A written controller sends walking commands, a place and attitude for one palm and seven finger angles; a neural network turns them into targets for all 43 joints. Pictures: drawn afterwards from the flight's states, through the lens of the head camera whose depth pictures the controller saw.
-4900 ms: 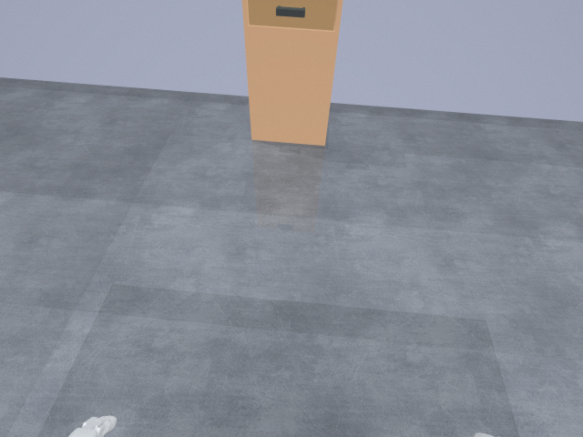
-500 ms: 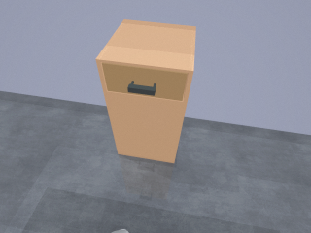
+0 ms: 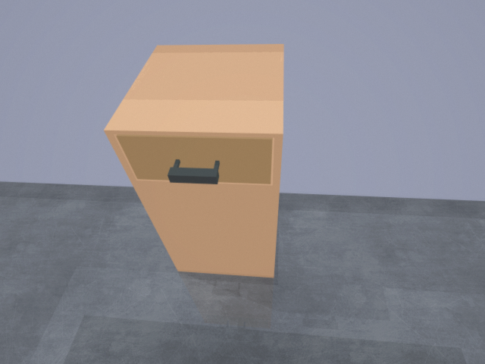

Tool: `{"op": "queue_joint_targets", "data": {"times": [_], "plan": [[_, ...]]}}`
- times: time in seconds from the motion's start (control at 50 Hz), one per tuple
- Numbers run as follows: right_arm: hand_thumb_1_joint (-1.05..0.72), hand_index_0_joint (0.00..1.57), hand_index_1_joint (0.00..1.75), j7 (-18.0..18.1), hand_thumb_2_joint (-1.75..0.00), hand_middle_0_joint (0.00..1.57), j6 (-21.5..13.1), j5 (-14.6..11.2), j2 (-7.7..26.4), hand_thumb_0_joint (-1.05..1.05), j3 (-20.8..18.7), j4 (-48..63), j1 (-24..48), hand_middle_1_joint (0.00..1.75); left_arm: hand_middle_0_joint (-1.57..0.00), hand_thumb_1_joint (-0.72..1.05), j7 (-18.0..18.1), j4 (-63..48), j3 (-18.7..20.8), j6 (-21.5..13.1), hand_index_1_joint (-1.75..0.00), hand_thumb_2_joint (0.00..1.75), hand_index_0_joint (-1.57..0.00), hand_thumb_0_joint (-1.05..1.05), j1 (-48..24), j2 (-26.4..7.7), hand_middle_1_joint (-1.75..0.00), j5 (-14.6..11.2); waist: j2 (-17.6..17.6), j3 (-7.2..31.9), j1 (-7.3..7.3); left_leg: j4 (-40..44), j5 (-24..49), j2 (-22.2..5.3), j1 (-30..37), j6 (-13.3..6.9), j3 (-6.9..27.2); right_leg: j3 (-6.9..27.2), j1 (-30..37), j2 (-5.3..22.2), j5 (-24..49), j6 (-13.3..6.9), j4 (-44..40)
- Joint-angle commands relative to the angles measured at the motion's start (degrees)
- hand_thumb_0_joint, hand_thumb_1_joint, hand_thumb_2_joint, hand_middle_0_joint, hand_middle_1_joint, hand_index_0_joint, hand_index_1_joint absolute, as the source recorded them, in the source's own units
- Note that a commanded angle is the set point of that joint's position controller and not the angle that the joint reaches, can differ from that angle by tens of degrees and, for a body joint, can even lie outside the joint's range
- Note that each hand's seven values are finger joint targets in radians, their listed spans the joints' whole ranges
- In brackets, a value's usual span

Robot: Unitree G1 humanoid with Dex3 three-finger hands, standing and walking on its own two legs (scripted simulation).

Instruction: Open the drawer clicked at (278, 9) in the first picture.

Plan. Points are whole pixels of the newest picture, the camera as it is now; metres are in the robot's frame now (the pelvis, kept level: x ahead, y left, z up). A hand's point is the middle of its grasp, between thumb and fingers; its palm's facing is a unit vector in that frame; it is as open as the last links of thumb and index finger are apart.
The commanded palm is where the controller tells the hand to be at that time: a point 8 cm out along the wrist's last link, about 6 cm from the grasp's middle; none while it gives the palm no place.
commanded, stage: come to a stop and stand still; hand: left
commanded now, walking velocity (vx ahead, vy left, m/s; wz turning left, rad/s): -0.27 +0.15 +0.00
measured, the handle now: (195, 169) +0.56 +0.15 -0.05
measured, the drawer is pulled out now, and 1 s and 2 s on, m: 0.00 0.00 0.00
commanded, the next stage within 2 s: look again from close up in 0.84 s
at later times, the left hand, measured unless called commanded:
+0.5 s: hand out of the picture +0.03 +0.25 -0.16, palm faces +0.05 -0.96 -0.28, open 7.4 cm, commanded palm none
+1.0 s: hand out of the picture -0.02 +0.23 -0.16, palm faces +0.03 -0.98 -0.20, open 7.4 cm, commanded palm none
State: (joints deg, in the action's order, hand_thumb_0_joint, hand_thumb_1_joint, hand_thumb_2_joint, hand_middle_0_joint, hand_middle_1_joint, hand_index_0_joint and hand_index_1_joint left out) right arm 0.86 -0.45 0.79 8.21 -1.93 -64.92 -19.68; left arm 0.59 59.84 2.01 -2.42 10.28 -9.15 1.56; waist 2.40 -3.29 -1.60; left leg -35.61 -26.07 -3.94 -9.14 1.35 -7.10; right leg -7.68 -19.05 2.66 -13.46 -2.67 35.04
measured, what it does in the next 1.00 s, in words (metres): steps on the spot: left foot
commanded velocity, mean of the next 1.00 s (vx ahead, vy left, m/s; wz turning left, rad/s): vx -0.03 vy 0.03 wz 0.00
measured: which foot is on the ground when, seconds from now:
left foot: up 0.00-0.42, down 0.44-1.00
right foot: down 0.00-1.00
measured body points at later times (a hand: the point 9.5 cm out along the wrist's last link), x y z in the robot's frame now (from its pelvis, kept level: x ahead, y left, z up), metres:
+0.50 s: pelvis -0.02 +0.04 +0.00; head -0.03 +0.03 +0.45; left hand +0.02 +0.30 -0.14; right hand +0.07 -0.20 -0.14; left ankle -0.02 +0.15 -0.73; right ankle +0.05 -0.08 -0.73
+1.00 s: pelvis +0.00 +0.06 +0.01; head +0.01 +0.05 +0.46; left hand -0.02 +0.28 -0.14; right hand -0.01 -0.16 -0.15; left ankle -0.02 +0.15 -0.73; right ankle +0.05 -0.07 -0.73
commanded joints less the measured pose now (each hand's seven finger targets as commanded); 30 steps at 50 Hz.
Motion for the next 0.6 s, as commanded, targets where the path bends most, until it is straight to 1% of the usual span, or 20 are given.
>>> {"op": "queue_joint_targets", "data": {"times": [0.0, 0.02, 0.04, 0.08, 0.12, 0.16, 0.22, 0.28, 0.3, 0.32, 0.34, 0.36, 0.38, 0.4, 0.42, 0.44, 0.46, 0.48, 0.54, 0.58], "plan": [[-0.90, 0.20, 0.30, 1.12, -0.90, 0.20, 0.75, -0.89, 2.81, 0.00, -0.19, 2.44, -2.16, 0.30, -0.20, 0.90, 1.78, -0.19, 1.19, 0.20, -0.30, 0.90, -0.20, 0.00, 5.69, -8.46, -0.30, -0.62, -13.04, 4.67, 1.95, -14.38, -6.26, -0.62, -10.06, -0.15, 6.41, 17.65, 11.21, 18.91, 45.64, -9.10, -14.67], [-0.90, 0.20, 0.30, 1.14, -0.90, 0.20, 1.18, -1.07, 2.47, 0.00, -0.20, 1.97, -1.79, 0.30, -0.20, 0.90, 2.03, -0.91, 1.30, 0.59, -0.30, 0.90, -0.20, 0.00, 4.33, -8.55, -0.30, -0.54, -9.10, 5.20, 1.86, -15.34, -4.70, -0.23, -10.22, 0.01, 6.58, 15.19, 11.43, 17.89, 45.82, -9.14, -13.83], [-0.90, 0.20, 0.30, 1.08, -0.90, 0.20, 1.67, -1.01, 2.41, 0.00, -0.30, 2.00, -1.04, 0.30, -0.20, 0.90, 2.13, -1.25, 1.46, 0.89, -0.30, 0.90, -0.20, 0.00, 4.12, -8.58, -0.30, -0.55, -7.74, 5.77, 2.06, -16.02, -3.71, 0.33, -10.41, 0.28, 6.43, 13.82, 11.62, 17.20, 45.49, -8.77, -13.71], [-0.90, 0.20, 0.30, 0.81, -0.90, 0.20, 2.55, -0.78, 2.78, 0.00, -0.79, 2.71, -0.37, 0.30, -0.20, 0.90, 2.35, -1.83, 2.20, 1.50, -0.30, 0.90, -0.20, 0.00, 3.47, -8.99, -0.30, -0.40, -6.80, 6.34, 2.40, -16.70, -2.34, 0.96, -11.51, 0.85, 6.19, 12.47, 12.25, 17.15, 42.29, -8.76, -14.30], [-0.90, 0.20, 0.30, 0.55, -0.90, 0.20, 3.26, -0.41, 3.63, 0.00, -1.25, 3.98, 1.30, 0.30, -0.20, 0.90, 2.31, -2.55, 2.57, 1.97, -0.30, 0.90, -0.20, 0.00, 3.08, -9.51, -0.30, -0.36, -7.84, 5.18, 2.84, -18.87, -0.78, 1.54, -12.72, 1.29, 6.53, 12.53, 10.49, 17.01, 37.92, -8.74, -15.65], [-0.90, 0.20, 0.30, 0.32, -0.90, 0.20, 3.48, -0.27, 4.23, 0.00, -1.52, 5.12, 2.22, 0.30, -0.20, 0.90, 2.31, -3.20, 2.94, 2.24, -0.30, 0.90, -0.20, 0.00, 2.31, -10.16, -0.30, -0.17, -8.99, 5.19, 2.79, -18.32, -0.18, 1.45, -13.33, 1.52, 6.81, 12.71, 10.16, 17.23, 32.82, -9.05, -16.55], [-0.90, 0.20, 0.30, -0.09, -0.90, 0.20, 3.35, -0.20, 4.38, 0.00, -1.65, 6.66, 3.64, 0.30, -0.20, 0.90, 2.14, -4.17, 3.28, 2.65, -0.30, 0.90, -0.20, 0.00, 1.45, -10.80, -0.30, 0.17, -9.97, 5.30, 3.06, -14.48, 0.66, 1.82, -11.98, 1.27, 6.26, 12.92, 9.05, 16.31, 23.44, -8.58, -17.92], [-0.90, 0.20, 0.30, -0.23, -0.90, 0.20, 2.66, -0.33, 4.41, 0.00, -1.36, 7.80, 3.94, 0.30, -0.20, 0.90, 1.82, -4.31, 3.41, 2.89, -0.30, 0.90, -0.20, 0.00, 1.34, -11.09, -0.30, 0.43, -11.96, 6.03, 3.00, -7.19, 1.65, 1.86, -9.57, 0.74, 5.28, 13.26, 9.08, 15.02, 14.12, -7.94, -18.57], [-0.90, 0.20, 0.30, -0.19, -0.90, 0.20, 1.06, -0.23, 7.88, 0.00, -2.00, 12.75, 3.26, 0.30, -0.20, 0.90, 4.29, -5.18, 2.04, 1.52, -0.30, 0.90, -0.20, 0.00, 6.26, -12.48, -0.30, 0.43, -3.80, 15.36, 1.30, -9.35, -3.38, 4.91, -11.23, 1.73, 3.30, 21.78, 20.88, 17.63, 43.91, -7.49, -11.09], [-0.90, 0.20, 0.30, -0.24, -0.90, 0.20, 0.96, -0.45, 5.77, 0.00, -1.81, 14.45, 4.56, 0.30, -0.20, 0.90, 4.09, -7.28, 2.51, 1.48, -0.30, 0.90, -0.20, 0.00, 5.55, -14.61, -0.30, 0.39, -1.74, 16.71, 2.31, -5.39, -1.01, 2.26, -10.90, 0.09, 5.14, 18.12, 19.09, 17.52, 32.01, -8.79, -7.88], [-0.90, 0.20, 0.30, -0.24, -0.90, 0.20, 1.12, -0.72, 5.08, 0.00, -1.31, 15.38, 3.75, 0.30, -0.20, 0.90, 3.69, -7.62, 2.19, 1.89, -0.30, 0.90, -0.20, 0.00, 3.79, -14.06, -0.30, 0.27, -2.82, 14.67, 0.76, 1.67, 4.32, 4.01, -6.76, -0.03, 3.96, 14.99, 13.25, 14.80, 20.97, -7.29, -7.82], [-0.90, 0.20, 0.30, -0.20, -0.90, 0.20, 1.21, -0.58, 4.74, 0.00, -0.95, 14.81, 1.98, 0.30, -0.20, 0.90, 3.30, -7.65, 1.50, 2.20, -0.30, 0.90, -0.20, 0.00, 2.18, -12.92, -0.30, -0.05, -4.51, 10.23, -0.52, 9.09, 9.08, 4.49, -1.72, -0.36, 3.01, 12.61, 5.98, 12.27, 10.77, -4.63, -8.22], [-0.90, 0.20, 0.30, -0.34, -0.90, 0.20, 1.01, -0.19, 6.16, 0.00, -0.71, 14.97, -0.11, 0.30, -0.20, 0.90, 2.88, -7.77, 1.02, 2.84, -0.30, 0.90, -0.20, 0.00, 1.47, -10.69, -0.30, -0.22, -3.63, 5.36, -0.93, 12.99, 9.66, 1.99, -1.56, -1.44, 4.79, 8.82, 1.51, 8.24, -0.43, -1.79, -6.72], [-0.90, 0.20, 0.30, -0.37, -0.90, 0.20, 0.78, 0.38, 9.30, 0.00, -0.95, 15.48, 0.73, 0.30, -0.20, 0.90, 2.37, -7.86, 0.48, 3.31, -0.30, 0.90, -0.20, 0.00, 2.56, -7.76, -0.30, -0.71, 2.56, 1.41, 0.54, 15.76, 12.64, -4.68, -6.28, -3.95, 12.55, 5.94, -0.55, 4.02, -6.02, 0.98, -4.83], [-0.90, 0.20, 0.30, -0.27, -0.90, 0.20, 0.82, 0.93, 11.47, 0.00, -0.85, 16.96, 2.27, 0.30, -0.20, 0.90, 2.06, -8.29, 0.29, 3.30, -0.30, 0.90, -0.20, 0.00, 4.16, -6.33, -0.30, -0.78, 3.07, -0.19, 1.97, 17.48, 12.60, -8.74, -11.84, -6.08, 15.37, 3.95, 1.43, 1.79, -5.71, 1.81, -3.67], [-0.90, 0.20, 0.30, -0.28, -0.90, 0.20, 0.95, 0.69, 10.83, 0.00, -0.63, 17.93, 5.25, 0.30, -0.20, 0.90, 1.79, -8.26, 0.06, 3.76, -0.30, 0.90, -0.20, 0.00, 3.78, -6.53, -0.30, -0.39, 5.26, -2.48, 2.19, 20.18, 2.71, -6.78, -16.20, -5.93, 15.44, 3.55, 3.33, 0.81, -7.44, 1.64, -3.55], [-0.90, 0.20, 0.30, -0.35, -0.90, 0.20, 0.86, 0.48, 10.97, 0.00, -0.46, 18.23, 6.82, 0.30, -0.20, 0.90, 1.39, -8.03, -0.21, 3.95, -0.30, 0.90, -0.20, 0.00, 4.08, -6.86, -0.30, -0.17, 7.11, -4.34, 2.35, 22.09, -3.21, -5.50, -18.75, -5.37, 15.46, 3.90, 4.07, 0.78, -5.96, 1.70, -3.31], [-0.90, 0.20, 0.30, -0.43, -0.90, 0.20, 0.80, 0.60, 11.18, 0.00, -0.24, 18.18, 7.03, 0.30, -0.20, 0.90, 1.10, -7.85, -0.29, 3.88, -0.30, 0.90, -0.20, 0.00, 4.84, -7.39, -0.30, -0.10, 8.55, -5.01, 2.67, 22.72, -4.46, -4.66, -19.21, -5.20, 14.76, 4.11, 4.32, 0.54, -4.52, 1.57, -2.79], [-0.90, 0.20, 0.30, -0.30, -0.90, 0.20, 0.55, 0.45, 11.01, 0.00, 0.23, 17.33, 5.85, 0.30, -0.20, 0.90, 0.77, -6.58, -0.69, 3.14, -0.30, 0.90, -0.20, 0.00, 7.72, -7.45, -0.30, -0.32, 1.23, -2.54, 2.87, 21.34, -4.16, -3.09, -15.92, -4.98, 13.06, 6.27, 6.20, 0.80, -1.94, 1.34, -6.23], [-0.90, 0.20, 0.30, -0.34, -0.90, 0.20, 0.40, 0.32, 10.82, 0.00, 0.50, 16.42, 4.42, 0.30, -0.20, 0.90, 0.77, -6.32, -0.83, 2.80, -0.30, 0.90, -0.20, 0.00, 7.44, -8.10, -0.30, -0.35, 0.56, -2.64, 2.30, 21.77, -4.97, -2.21, -15.03, -4.70, 13.15, 7.79, 5.95, 1.12, -3.55, 1.19, -8.08]]}}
